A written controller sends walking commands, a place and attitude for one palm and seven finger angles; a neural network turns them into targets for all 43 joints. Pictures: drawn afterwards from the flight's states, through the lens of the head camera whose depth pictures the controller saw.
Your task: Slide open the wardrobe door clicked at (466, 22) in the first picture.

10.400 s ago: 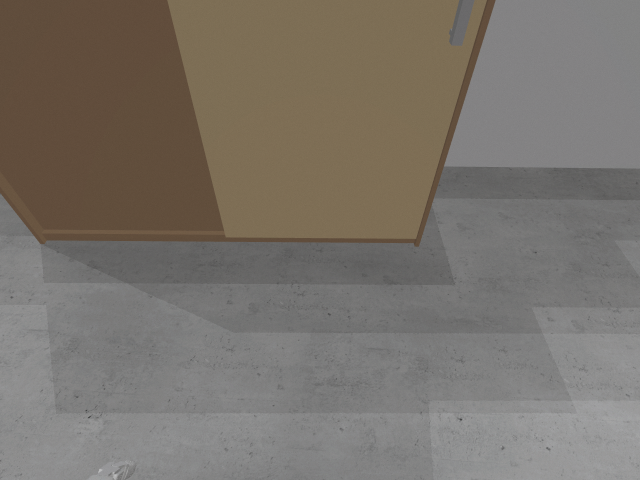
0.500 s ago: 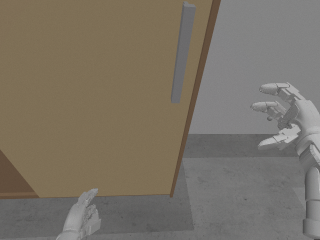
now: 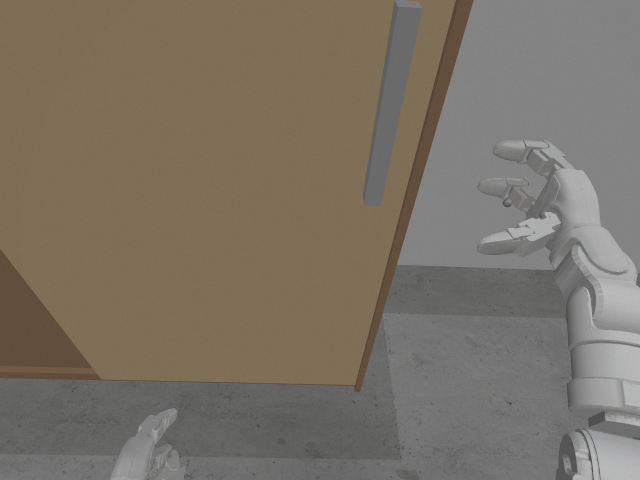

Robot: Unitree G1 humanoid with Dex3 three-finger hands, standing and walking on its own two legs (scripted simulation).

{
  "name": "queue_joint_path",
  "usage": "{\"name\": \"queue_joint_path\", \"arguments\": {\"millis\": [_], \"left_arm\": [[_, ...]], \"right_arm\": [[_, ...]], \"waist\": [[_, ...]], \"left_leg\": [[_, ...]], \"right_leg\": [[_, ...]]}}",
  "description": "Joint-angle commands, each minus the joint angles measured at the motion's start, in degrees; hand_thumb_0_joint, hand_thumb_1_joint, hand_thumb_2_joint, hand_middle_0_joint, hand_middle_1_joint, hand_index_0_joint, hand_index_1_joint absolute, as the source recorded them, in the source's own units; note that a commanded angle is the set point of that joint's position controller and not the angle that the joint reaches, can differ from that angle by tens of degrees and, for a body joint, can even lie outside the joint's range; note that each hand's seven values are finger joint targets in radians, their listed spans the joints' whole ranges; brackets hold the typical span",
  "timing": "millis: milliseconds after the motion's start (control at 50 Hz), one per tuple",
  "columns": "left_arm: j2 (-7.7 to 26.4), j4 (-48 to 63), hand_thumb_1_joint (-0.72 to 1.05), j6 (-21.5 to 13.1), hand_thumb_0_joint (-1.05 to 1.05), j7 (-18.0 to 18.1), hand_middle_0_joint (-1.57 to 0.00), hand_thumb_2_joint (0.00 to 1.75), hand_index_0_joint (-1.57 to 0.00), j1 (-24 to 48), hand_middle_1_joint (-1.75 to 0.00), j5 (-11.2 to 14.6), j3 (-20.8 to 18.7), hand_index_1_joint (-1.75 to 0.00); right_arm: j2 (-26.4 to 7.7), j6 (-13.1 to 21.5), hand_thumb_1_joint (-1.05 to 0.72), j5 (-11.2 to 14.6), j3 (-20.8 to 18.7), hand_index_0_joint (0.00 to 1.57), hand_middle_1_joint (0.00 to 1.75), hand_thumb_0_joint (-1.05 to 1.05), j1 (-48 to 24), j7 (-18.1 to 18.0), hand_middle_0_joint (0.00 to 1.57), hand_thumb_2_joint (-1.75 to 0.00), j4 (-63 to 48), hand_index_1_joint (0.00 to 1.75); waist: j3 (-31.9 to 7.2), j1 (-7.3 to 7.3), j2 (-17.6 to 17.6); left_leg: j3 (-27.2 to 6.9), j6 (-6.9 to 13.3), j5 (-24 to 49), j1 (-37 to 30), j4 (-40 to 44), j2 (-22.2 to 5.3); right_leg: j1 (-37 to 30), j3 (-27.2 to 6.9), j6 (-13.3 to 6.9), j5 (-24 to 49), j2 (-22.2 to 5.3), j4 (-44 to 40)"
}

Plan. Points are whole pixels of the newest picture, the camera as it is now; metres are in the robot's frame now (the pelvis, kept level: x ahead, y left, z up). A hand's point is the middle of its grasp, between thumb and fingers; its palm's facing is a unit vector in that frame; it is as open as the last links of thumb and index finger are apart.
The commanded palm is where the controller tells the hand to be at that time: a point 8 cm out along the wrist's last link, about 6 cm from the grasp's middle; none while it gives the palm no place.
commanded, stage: move the hooked fingers beside the handle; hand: right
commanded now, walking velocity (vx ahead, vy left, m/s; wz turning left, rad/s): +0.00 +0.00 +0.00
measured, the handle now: (384, 112) +0.55 -0.04 +0.22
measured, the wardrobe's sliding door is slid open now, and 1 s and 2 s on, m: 0.00 0.00 0.00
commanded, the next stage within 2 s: feel for the door with the fingertips in 1.46 s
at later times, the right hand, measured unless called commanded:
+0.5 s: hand (447, 162) +0.47 -0.13 +0.20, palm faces -0.05 +1.00 +0.01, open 14.0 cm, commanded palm +0.45 -0.18 +0.20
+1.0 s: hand (442, 160) +0.49 -0.13 +0.19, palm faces -0.03 +1.00 +0.02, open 14.0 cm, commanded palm +0.46 -0.18 +0.19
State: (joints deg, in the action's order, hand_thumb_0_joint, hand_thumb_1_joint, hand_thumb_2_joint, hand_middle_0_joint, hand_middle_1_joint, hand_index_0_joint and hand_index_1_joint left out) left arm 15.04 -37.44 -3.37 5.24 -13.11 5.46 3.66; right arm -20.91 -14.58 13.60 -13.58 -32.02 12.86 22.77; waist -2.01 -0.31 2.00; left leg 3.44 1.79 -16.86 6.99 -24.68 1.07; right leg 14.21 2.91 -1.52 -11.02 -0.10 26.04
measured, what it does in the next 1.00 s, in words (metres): stands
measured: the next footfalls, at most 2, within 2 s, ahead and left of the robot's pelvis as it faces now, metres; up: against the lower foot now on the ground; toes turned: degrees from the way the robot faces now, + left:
none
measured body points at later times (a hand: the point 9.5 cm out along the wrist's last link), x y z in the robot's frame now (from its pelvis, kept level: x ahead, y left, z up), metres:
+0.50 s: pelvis +0.00 +0.00 +0.00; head +0.01 +0.01 +0.45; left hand +0.08 +0.26 -0.12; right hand +0.46 -0.18 +0.20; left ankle -0.04 +0.10 -0.74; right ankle +0.03 -0.10 -0.74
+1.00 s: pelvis +0.02 +0.00 +0.00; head +0.04 +0.01 +0.45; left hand +0.04 +0.27 -0.13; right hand +0.49 -0.18 +0.19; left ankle -0.04 +0.10 -0.74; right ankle +0.03 -0.10 -0.74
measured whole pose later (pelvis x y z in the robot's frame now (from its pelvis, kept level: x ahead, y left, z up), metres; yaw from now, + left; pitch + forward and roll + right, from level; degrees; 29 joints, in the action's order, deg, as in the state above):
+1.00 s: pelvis +0.02 +0.00 +0.00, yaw +3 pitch +5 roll +0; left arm 15.4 -40.8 -3.0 2.7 -23.2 3.5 0.3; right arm -19.9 0.5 7.9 -16.4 -50.6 7.0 52.2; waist -3.2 -4.9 1.6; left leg 1.1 1.9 -18.2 14.0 -27.3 2.1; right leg 20.5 5.1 -1.4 -13.4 -1.5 28.9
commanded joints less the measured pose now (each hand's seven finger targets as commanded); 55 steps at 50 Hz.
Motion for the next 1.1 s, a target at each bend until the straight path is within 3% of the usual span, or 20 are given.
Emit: {"name": "queue_joint_path", "arguments": {"millis": [0,80,120,180,240,280,340,380,420,480,540,560,640,680,740,780,820,920,1040,1080], "left_arm": [[6.75,8.56,0.90,-2.74,0.00,0.34,-0.20,0.90,-0.20,6.08,-0.30,-0.21,-3.05,-0.30],[7.05,7.58,0.90,-2.45,0.00,0.27,-0.20,0.90,-0.20,4.20,-0.30,-0.66,-3.47,-0.30],[6.98,7.17,0.90,-2.20,0.00,0.23,-0.20,0.90,-0.20,3.83,-0.30,-0.73,-3.49,-0.30],[7.07,6.36,0.90,-1.95,0.00,0.22,-0.20,0.90,-0.20,2.31,-0.30,-0.85,-3.66,-0.30],[7.05,5.91,0.90,-1.82,0.00,0.20,-0.20,0.90,-0.20,1.38,-0.30,-0.93,-3.73,-0.30],[7.46,4.85,0.90,-1.78,0.00,0.29,-0.20,0.90,-0.20,-0.36,-0.30,-1.20,-4.00,-0.30],[7.18,4.14,0.90,-2.12,0.00,0.04,-0.20,0.90,-0.20,-1.52,-0.30,-1.19,-4.11,-0.30],[7.66,3.72,0.90,-2.47,0.00,-0.25,-0.20,0.90,-0.20,-3.49,-0.30,-1.66,-4.61,-0.30],[7.69,3.65,0.90,-2.68,0.00,-0.54,-0.20,0.90,-0.20,-3.99,-0.30,-1.77,-4.80,-0.30],[7.96,2.78,0.90,-2.59,0.00,-0.96,-0.20,0.90,-0.20,-6.14,-0.30,-2.01,-5.07,-0.30],[8.35,2.10,0.90,-2.42,0.00,-1.14,-0.20,0.90,-0.20,-7.56,-0.30,-2.21,-5.23,-0.30],[8.09,2.18,0.90,-2.53,0.00,-1.36,-0.20,0.90,-0.20,-7.92,-0.30,-2.25,-5.38,-0.30],[8.46,1.03,0.90,-3.04,0.00,-1.65,-0.20,0.90,-0.20,-10.15,-0.30,-2.69,-5.72,-0.30],[8.89,1.20,0.90,-2.81,0.00,-1.74,-0.20,0.90,-0.20,-11.38,-0.30,-2.91,-5.91,-0.30],[8.50,1.93,0.90,-2.87,0.00,-2.15,-0.20,0.90,-0.20,-11.00,-0.30,-2.79,-6.06,-0.30],[8.80,2.21,0.90,-2.55,0.00,-2.21,-0.20,0.90,-0.20,-11.78,-0.30,-2.84,-6.34,-0.30],[9.08,3.03,0.90,-2.22,0.00,-2.11,-0.20,0.90,-0.20,-10.80,-0.30,-2.62,-6.29,-0.30],[8.51,3.56,0.90,-2.01,0.00,-2.00,-0.20,0.90,-0.20,-9.64,-0.30,-2.10,-6.34,-0.30],[8.03,2.99,0.90,-2.43,0.00,-1.72,-0.20,0.90,-0.20,-8.05,-0.30,-1.69,-6.18,-0.30],[8.03,2.48,0.90,-2.57,0.00,-1.67,-0.20,0.90,-0.20,-8.50,-0.30,-1.88,-6.08,-0.30]], "right_arm": [[-9.18,4.80,0.50,0.50,-0.86,0.30,1.20,0.00,-29.53,-0.87,0.30,-0.30,-10.36,1.20],[-11.11,5.93,0.50,-0.10,-2.75,0.30,1.20,0.00,-31.54,-2.53,0.30,-0.30,-7.28,1.20],[-11.32,6.41,0.50,-0.65,-2.97,0.30,1.20,0.00,-33.94,-3.15,0.30,-0.30,-5.79,1.20],[-8.94,7.27,0.50,-0.94,-0.73,0.30,1.20,0.00,-36.96,-3.71,0.30,-0.30,-1.39,1.20],[-8.96,8.38,0.50,-1.67,-0.50,0.30,1.20,0.00,-41.28,-4.27,0.30,-0.30,1.46,1.20],[-10.66,9.64,0.50,-1.95,-1.68,0.30,1.20,0.00,-42.84,-4.75,0.30,-0.30,6.13,1.20],[-6.88,11.61,0.50,-2.72,1.67,0.30,1.20,0.00,-49.17,-5.04,0.30,-0.30,9.09,1.20],[-8.69,13.41,0.50,-2.68,-0.55,0.30,1.20,0.00,-49.04,-5.63,0.30,-0.30,10.93,1.20],[-9.01,14.67,0.50,-3.01,-1.41,0.30,1.20,0.00,-49.60,-5.78,0.30,-0.30,12.07,1.20],[-8.19,15.46,0.50,-3.68,-0.99,0.30,1.20,0.00,-49.36,-6.23,0.30,-0.30,18.24,1.20],[-10.73,16.58,0.50,-4.90,-2.54,0.30,1.20,0.00,-53.50,-7.00,0.30,-0.30,20.73,1.20],[-9.00,17.19,0.50,-5.18,-1.31,0.30,1.20,0.00,-54.75,-7.15,0.30,-0.30,20.34,1.20],[-9.90,19.32,0.50,-5.47,-2.14,0.30,1.20,0.00,-58.72,-7.64,0.30,-0.30,23.02,1.20],[-13.22,20.25,0.50,-5.96,-5.01,0.30,1.20,0.00,-55.10,-7.86,0.30,-0.30,24.73,1.20],[-11.27,21.08,0.50,-6.48,-3.59,0.30,1.20,0.00,-54.20,-7.28,0.30,-0.30,22.30,1.20],[-11.26,20.77,0.50,-5.78,-4.33,0.30,1.20,0.00,-49.58,-6.84,0.30,-0.30,23.79,1.20],[-14.54,20.17,0.50,-5.46,-6.73,0.30,1.20,0.00,-48.96,-6.20,0.30,-0.30,21.39,1.20],[-12.33,19.40,0.50,-5.08,-4.51,0.30,1.20,0.00,-49.39,-5.68,0.30,-0.30,14.28,1.20],[-5.92,17.67,0.50,-3.86,0.95,0.30,1.20,0.00,-51.69,-5.19,0.30,-0.30,11.83,1.20],[-3.94,16.90,0.50,-3.43,2.41,0.30,1.20,0.00,-52.15,-5.56,0.30,-0.30,14.36,1.20]], "waist": [[-13.49,-0.56,-0.48],[-15.23,-0.39,-3.03],[-15.51,-0.58,-1.15],[-14.06,-1.73,-3.70],[-15.08,-2.14,-1.13],[-14.34,-2.69,-4.97],[-15.18,-3.77,0.61],[-17.88,-3.31,-2.66],[-20.06,-2.90,-2.06],[-17.15,-3.46,-5.00],[-17.40,-3.86,-3.39],[-18.12,-4.11,-2.02],[-18.83,-5.23,-3.06],[-20.30,-4.08,-4.02],[-22.19,-3.70,-0.14],[-21.21,-3.35,-5.64],[-21.75,-2.41,-4.21],[-21.72,-2.91,-0.44],[-20.23,-4.61,0.68],[-17.87,-5.45,-1.74]], "left_leg": [[-2.14,-0.63,17.82,6.36,3.21,-0.39],[-2.14,-0.63,17.78,5.49,3.25,-0.25],[-2.46,-0.60,19.66,5.24,2.84,-0.39],[-2.34,-0.87,18.21,6.60,3.34,-0.22],[-2.69,-0.77,18.07,7.34,3.10,-0.27],[-2.64,-0.98,17.13,7.21,3.41,-0.23],[-2.65,-0.65,17.09,9.66,2.70,-0.19],[-2.44,-0.68,18.76,8.20,2.23,0.00],[-2.71,-0.65,21.61,7.16,1.26,-0.01],[-2.27,-0.90,20.97,7.96,1.25,0.11],[-2.88,-0.97,21.70,8.34,0.64,-0.05],[-2.87,-0.92,22.03,9.06,0.39,0.03],[-3.01,-1.08,22.08,9.92,0.10,0.36],[-2.92,-0.98,23.48,7.85,-0.48,0.31],[-3.05,-0.84,25.84,8.16,-1.25,0.45],[-2.48,-1.04,26.29,6.54,-1.05,0.59],[-3.33,-1.27,28.88,4.91,-1.24,0.46],[-3.09,-1.01,28.20,6.61,-0.92,0.67],[-2.50,-0.92,24.66,10.78,-0.20,0.89],[-2.09,-1.04,22.33,12.13,0.35,0.89]], "right_leg": [[-13.41,-3.79,-1.24,11.00,-0.28,-0.68],[-13.09,-3.81,-1.39,11.28,-0.35,-0.37],[-13.16,-3.52,-1.38,12.37,-0.24,-0.35],[-12.32,-3.46,-1.64,11.09,-0.42,-0.19],[-12.66,-3.46,-1.51,10.77,-0.22,-0.10],[-11.08,-3.47,-1.73,9.90,-0.55,0.06],[-12.79,-3.56,-1.34,10.30,-0.45,0.43],[-12.92,-3.77,-1.51,12.33,-0.59,0.96],[-13.41,-3.48,-1.49,14.39,-0.48,1.14],[-10.47,-3.18,-1.64,13.35,-0.55,1.44],[-9.15,-2.79,-1.63,12.82,-0.33,1.56],[-10.09,-2.70,-1.56,13.57,-0.33,1.94],[-9.85,-2.77,-1.59,13.53,-0.54,2.63],[-8.63,-2.52,-1.72,14.89,-0.39,2.94],[-10.39,-2.05,-1.47,17.16,-0.37,3.40],[-8.51,-1.91,-1.79,17.16,-0.53,3.41],[-7.57,-1.22,-1.92,16.76,-0.29,3.02],[-10.67,-1.34,-1.81,18.20,-0.56,3.46],[-14.16,-2.47,-1.56,17.28,-0.90,3.71],[-13.26,-2.77,-1.74,15.68,-0.87,3.85]]}}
